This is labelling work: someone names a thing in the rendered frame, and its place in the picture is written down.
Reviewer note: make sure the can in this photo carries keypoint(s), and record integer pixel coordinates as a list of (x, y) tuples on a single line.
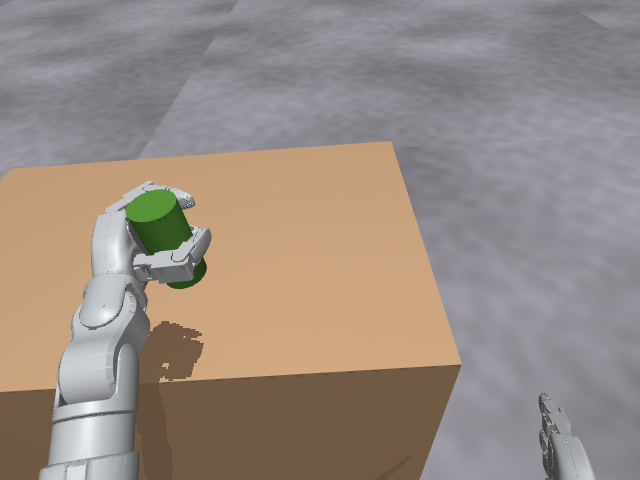
[(161, 225)]

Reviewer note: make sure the left robot hand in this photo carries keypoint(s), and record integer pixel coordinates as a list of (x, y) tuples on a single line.
[(116, 247)]

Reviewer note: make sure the right robot hand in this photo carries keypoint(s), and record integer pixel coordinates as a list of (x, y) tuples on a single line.
[(564, 456)]

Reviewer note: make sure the left robot arm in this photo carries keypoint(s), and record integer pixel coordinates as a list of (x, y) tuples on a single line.
[(97, 385)]

